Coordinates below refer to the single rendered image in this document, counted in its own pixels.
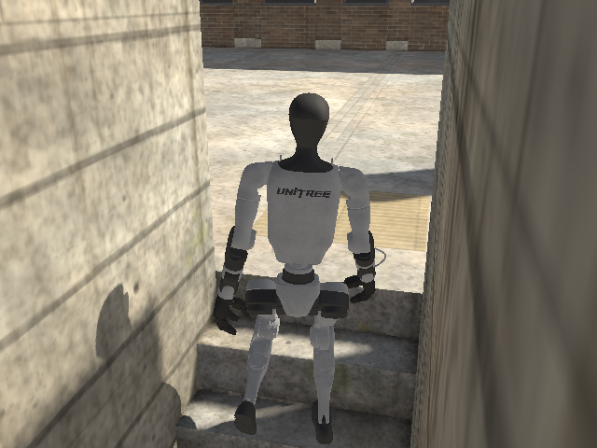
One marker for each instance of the stairs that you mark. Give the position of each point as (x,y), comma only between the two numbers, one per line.
(371,399)

